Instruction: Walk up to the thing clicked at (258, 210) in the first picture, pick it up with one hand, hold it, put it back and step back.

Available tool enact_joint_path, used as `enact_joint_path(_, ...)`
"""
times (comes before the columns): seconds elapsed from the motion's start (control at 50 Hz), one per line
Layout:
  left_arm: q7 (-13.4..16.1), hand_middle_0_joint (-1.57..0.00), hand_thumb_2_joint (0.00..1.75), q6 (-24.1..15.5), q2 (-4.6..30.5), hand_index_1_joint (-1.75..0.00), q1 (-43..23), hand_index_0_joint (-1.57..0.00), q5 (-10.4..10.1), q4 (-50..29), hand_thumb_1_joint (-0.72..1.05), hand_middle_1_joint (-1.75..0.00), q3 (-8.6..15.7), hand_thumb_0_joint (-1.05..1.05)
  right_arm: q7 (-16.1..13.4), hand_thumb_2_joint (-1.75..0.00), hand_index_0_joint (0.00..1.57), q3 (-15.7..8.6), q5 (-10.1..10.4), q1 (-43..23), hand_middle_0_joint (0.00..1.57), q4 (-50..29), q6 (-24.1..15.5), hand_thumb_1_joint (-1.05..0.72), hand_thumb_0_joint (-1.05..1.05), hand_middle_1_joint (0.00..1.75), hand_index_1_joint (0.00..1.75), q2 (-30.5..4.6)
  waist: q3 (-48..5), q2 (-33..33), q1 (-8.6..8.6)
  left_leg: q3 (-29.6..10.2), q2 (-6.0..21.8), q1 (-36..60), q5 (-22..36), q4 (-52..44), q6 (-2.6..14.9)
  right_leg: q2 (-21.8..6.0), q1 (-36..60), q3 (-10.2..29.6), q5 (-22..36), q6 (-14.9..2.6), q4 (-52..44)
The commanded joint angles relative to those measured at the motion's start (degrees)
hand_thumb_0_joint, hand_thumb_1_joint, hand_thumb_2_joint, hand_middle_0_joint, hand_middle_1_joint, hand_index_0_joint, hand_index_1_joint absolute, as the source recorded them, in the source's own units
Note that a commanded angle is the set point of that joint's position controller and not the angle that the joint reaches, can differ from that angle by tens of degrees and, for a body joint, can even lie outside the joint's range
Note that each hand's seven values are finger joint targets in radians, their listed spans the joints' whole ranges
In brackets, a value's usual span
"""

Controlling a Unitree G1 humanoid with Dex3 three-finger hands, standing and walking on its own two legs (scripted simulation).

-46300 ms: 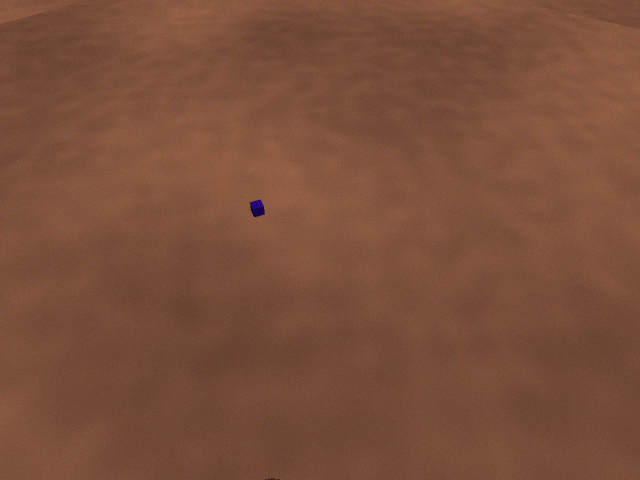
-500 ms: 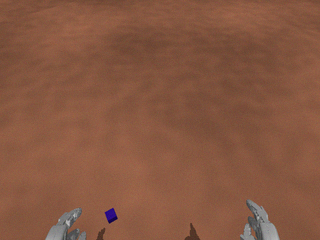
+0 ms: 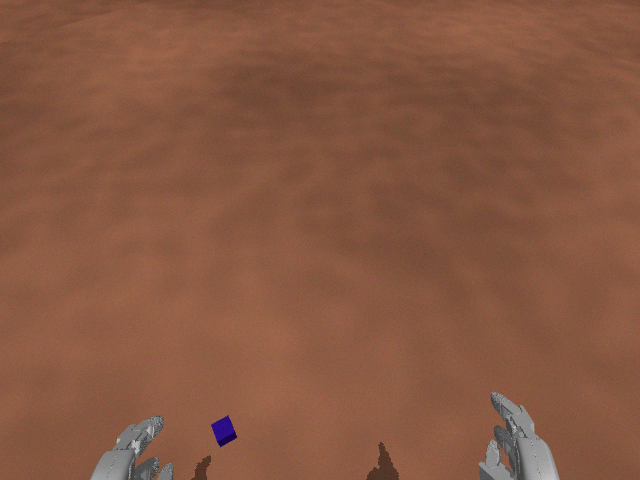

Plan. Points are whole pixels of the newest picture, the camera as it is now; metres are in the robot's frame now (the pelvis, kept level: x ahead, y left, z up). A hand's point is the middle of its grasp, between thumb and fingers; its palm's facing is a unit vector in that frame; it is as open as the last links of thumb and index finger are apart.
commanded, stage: home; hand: left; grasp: from above
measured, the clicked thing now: (224, 431) +0.42 +0.25 -0.69
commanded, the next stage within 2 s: stand in 0.82 s
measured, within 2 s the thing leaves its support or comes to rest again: neither
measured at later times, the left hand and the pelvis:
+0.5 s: hand out of the picture +0.17 +0.17 -0.05, palm faces +0.03 -0.98 -0.20, open 7.4 cm; pelvis +0.00 +0.00 +0.00, yaw +0 degrees
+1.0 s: hand out of the picture +0.16 +0.19 -0.07, palm faces +0.00 -0.96 -0.28, open 7.4 cm; pelvis -0.01 +0.00 +0.01, yaw +0 degrees
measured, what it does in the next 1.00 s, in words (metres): stands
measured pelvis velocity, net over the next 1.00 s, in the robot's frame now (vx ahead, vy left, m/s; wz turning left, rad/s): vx -0.01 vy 0.00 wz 0.00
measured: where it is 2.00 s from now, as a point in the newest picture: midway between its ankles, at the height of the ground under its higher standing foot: outside the picture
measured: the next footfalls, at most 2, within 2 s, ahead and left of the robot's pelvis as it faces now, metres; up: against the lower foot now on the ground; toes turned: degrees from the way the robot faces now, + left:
none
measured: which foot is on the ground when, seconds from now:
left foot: down 0.00-1.00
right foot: down 0.00-1.00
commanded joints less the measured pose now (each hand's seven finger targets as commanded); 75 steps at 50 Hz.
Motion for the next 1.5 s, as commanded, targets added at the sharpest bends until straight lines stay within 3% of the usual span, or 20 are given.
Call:
enact_joint_path(0.0,0.6,-0.19,0.86,-2.6,5.7,-0.29,-1.8,-0.19,0.1,-10.9,0.82,-0.29,3.7,0.00,-0.5,-0.90,0.20,-3.0,0.0,-4.1,0.20,-9.0,-3.1,-0.90,0.00,0.30,0.30,-6.9,-2.9,0.1,0.31,0.8,-0.8,4.2,12.8,-10.3,0.67,1.2,2.6,-0.9,10.1,-0.90,-8.1)
enact_joint_path(0.24,0.7,-0.20,0.90,-2.7,6.1,-0.30,-0.5,-0.20,0.2,-10.7,0.89,-0.30,4.3,0.00,-0.5,-0.90,0.20,-3.5,0.0,-3.5,0.20,-9.0,-2.9,-0.90,0.00,0.30,0.30,-7.3,-5.2,0.7,-0.05,0.8,-0.6,5.5,15.9,-9.8,0.46,1.3,3.3,-0.8,12.5,-1.06,-7.1)
enact_joint_path(0.26,0.7,-0.20,0.90,-2.8,5.3,-0.30,-1.1,-0.20,0.2,-11.7,0.90,-0.30,3.3,0.00,-0.4,-0.90,0.20,-3.2,0.0,-3.7,0.20,-9.1,-2.8,-0.90,0.00,0.30,0.30,-6.7,-4.9,0.3,0.14,0.9,-0.6,5.3,16.2,-9.4,0.53,1.2,3.1,-0.9,13.0,-0.95,-7.4)
enact_joint_path(0.48,0.6,-0.20,0.90,-2.8,5.7,-0.30,-1.5,-0.20,0.2,-11.4,0.90,-0.30,3.4,0.00,-0.3,-0.90,0.20,-3.3,0.1,-3.9,0.20,-9.3,-2.6,-0.90,0.00,0.30,0.30,-7.0,-3.2,0.3,0.16,0.8,-0.6,4.4,14.0,-10.0,0.62,1.1,2.8,-0.9,11.2,-0.93,-7.7)
enact_joint_path(0.62,0.7,-0.20,0.90,-2.7,5.8,-0.30,-1.1,-0.20,0.0,-12.0,0.90,-0.30,3.7,0.00,-0.3,-0.90,0.20,-3.5,0.1,-3.5,0.20,-9.4,-2.6,-0.90,0.00,0.30,0.30,-7.1,-4.5,0.8,0.13,1.1,-0.7,5.4,16.0,-9.3,0.57,1.1,3.2,-0.6,13.1,-0.92,-7.4)
enact_joint_path(0.88,0.7,-0.20,0.90,-2.4,6.1,-0.30,-1.0,-0.20,0.2,-10.3,0.90,-0.30,3.7,0.00,-0.3,-0.90,0.20,-3.5,0.3,-4.1,0.20,-9.6,-2.5,-0.90,0.00,0.30,0.30,-7.4,-2.1,-0.3,-0.09,1.1,-0.8,3.3,10.5,-10.3,0.90,1.1,2.2,-0.7,8.4,-0.83,-8.4)
enact_joint_path(0.9,2.8,-0.20,0.90,-14.6,10.8,-0.30,-18.1,-0.20,6.8,9.8,0.90,-0.30,3.6,0.00,3.1,-0.90,0.20,-5.7,-7.2,-8.3,0.20,4.5,3.9,-0.90,0.00,0.30,0.30,-13.5,9.6,-4.6,4.61,-0.4,1.0,5.3,21.6,-14.0,3.03,-3.5,12.2,5.1,11.2,-3.69,-11.5)
enact_joint_path(0.92,2.6,-0.20,0.90,-18.5,11.6,-0.30,-12.9,-0.20,7.1,18.9,0.90,-0.30,4.7,0.00,4.6,-0.90,0.20,-6.5,-6.8,-7.5,0.20,4.7,6.2,-0.90,0.00,0.30,0.30,-13.5,4.1,-6.5,3.90,0.9,0.5,10.0,23.5,-14.0,3.63,-4.2,14.1,7.6,12.0,-5.43,-12.2)
enact_joint_path(0.94,2.5,-0.20,0.90,-20.4,12.2,-0.30,-12.3,-0.20,7.4,21.4,0.90,-0.30,4.5,0.00,5.6,-0.90,0.20,-6.6,-6.8,-6.8,0.20,4.6,7.2,-0.90,0.00,0.30,0.30,-13.7,2.9,-6.9,3.30,0.4,0.7,12.1,24.3,-14.1,3.85,-4.4,14.1,8.2,13.8,-6.07,-12.1)
enact_joint_path(0.96,2.0,-0.20,0.90,-21.5,11.7,-0.30,-14.0,-0.20,7.3,22.9,0.90,-0.30,3.8,0.00,6.2,-0.90,0.20,-6.3,-7.1,-5.8,0.20,4.9,7.8,-0.90,0.00,0.30,0.30,-13.7,3.7,-4.3,2.24,-1.0,0.8,12.0,23.1,-15.7,3.62,-3.6,13.5,8.1,14.0,-5.45,-12.5)
enact_joint_path(0.98,1.8,-0.20,0.90,-22.4,12.1,-0.30,-14.4,-0.20,6.8,25.0,0.90,-0.30,3.5,0.00,7.1,-0.90,0.20,-6.1,-6.2,-6.3,0.20,5.6,8.1,-0.90,0.00,0.30,0.30,-13.1,3.2,-1.5,3.28,-1.8,0.7,14.5,21.0,-17.8,3.90,-4.0,15.2,7.8,14.2,-4.96,-12.0)
enact_joint_path(1.0,1.6,-0.20,0.90,-23.0,12.1,-0.30,-15.4,-0.20,6.5,27.2,0.90,-0.30,3.6,0.00,8.0,-0.90,0.20,-6.1,-4.5,-6.3,0.20,7.0,8.3,-0.90,0.00,0.30,0.30,-12.0,2.7,-1.4,3.66,-1.5,0.7,15.7,20.1,-18.9,3.98,-4.5,17.0,7.2,14.0,-4.24,-12.2)
enact_joint_path(1.06,1.6,-0.20,0.90,-23.6,11.7,-0.30,-16.7,-0.20,5.8,34.1,0.90,-0.30,4.0,0.00,9.1,-0.90,0.20,-6.7,-3.3,-8.5,0.20,9.1,9.2,-0.90,0.00,0.30,0.30,-12.1,3.9,-3.1,4.67,-2.0,0.8,17.0,17.7,-21.2,3.36,-4.7,16.8,7.4,10.9,-3.55,-15.8)
enact_joint_path(1.12,1.6,-0.20,0.90,-25.0,12.4,-0.30,-18.8,-0.20,5.8,40.1,0.90,-0.30,3.9,0.00,9.5,-0.90,0.20,-6.9,-3.4,-8.3,0.20,11.8,10.2,-0.90,0.00,0.30,0.30,-11.4,4.1,-5.2,3.38,-0.5,0.0,19.8,15.6,-21.7,3.27,-6.5,18.3,9.5,11.3,-3.34,-20.5)
enact_joint_path(1.16,1.5,-0.20,0.90,-25.7,12.5,-0.30,-19.5,-0.20,5.7,43.2,0.90,-0.30,3.9,0.00,9.4,-0.90,0.20,-7.1,-3.4,-7.5,0.20,13.6,10.7,-0.90,0.00,0.30,0.30,-12.0,4.8,-4.2,3.03,-1.4,0.6,22.0,15.8,-24.0,3.44,-6.0,18.5,8.5,11.4,-2.92,-21.5)
enact_joint_path(1.18,1.6,-0.20,0.90,-26.0,12.2,-0.30,-19.0,-0.20,5.7,45.0,0.90,-0.30,3.8,0.00,9.4,-0.90,0.20,-7.2,-3.4,-7.8,0.20,14.6,10.7,-0.90,0.00,0.30,0.30,-12.3,5.5,-3.4,3.46,-2.0,1.1,22.9,18.3,-24.7,3.38,-5.7,19.5,7.8,13.9,-2.70,-21.9)
enact_joint_path(1.26,1.6,-0.20,0.90,-26.2,11.8,-0.30,-18.9,-0.20,5.2,50.8,0.90,-0.30,3.5,0.00,9.0,-0.90,0.20,-7.1,-3.3,-8.7,0.20,17.2,11.4,-0.90,0.00,0.30,0.30,-13.2,8.7,-0.9,3.79,-5.2,3.0,22.2,16.0,-32.0,3.58,-4.6,22.9,6.0,13.6,-2.02,-23.8)
enact_joint_path(1.32,1.6,-0.20,0.90,-26.3,12.4,-0.30,-18.3,-0.20,5.1,55.0,0.90,-0.30,3.4,0.00,8.8,-0.90,0.20,-6.9,-3.0,-8.6,0.20,19.7,12.1,-0.90,0.00,0.30,0.30,-13.4,11.4,-2.6,3.81,-4.7,2.6,21.9,14.6,-34.1,2.99,-5.4,25.5,6.8,13.5,-2.20,-27.7)
enact_joint_path(1.4,1.7,-0.20,0.90,-26.5,12.8,-0.30,-18.6,-0.20,4.7,58.8,0.90,-0.30,3.3,0.00,8.6,-0.90,0.20,-6.9,-2.4,-7.9,0.20,22.6,12.1,-0.90,0.00,0.30,0.30,-14.2,9.5,-1.2,3.44,-4.9,3.5,27.1,20.8,-36.5,2.63,-5.7,28.1,6.3,17.8,-1.90,-29.4)
enact_joint_path(1.48,1.7,-0.20,0.90,-26.2,12.7,-0.30,-18.7,-0.20,4.8,62.0,0.90,-0.30,2.8,0.00,8.5,-0.90,0.20,-6.8,-2.1,-8.7,0.20,24.7,12.2,-0.90,0.00,0.30,0.30,-14.7,11.4,-0.7,3.46,-5.6,4.1,27.9,19.2,-40.0,2.25,-5.4,28.4,5.3,16.8,-1.38,-31.0)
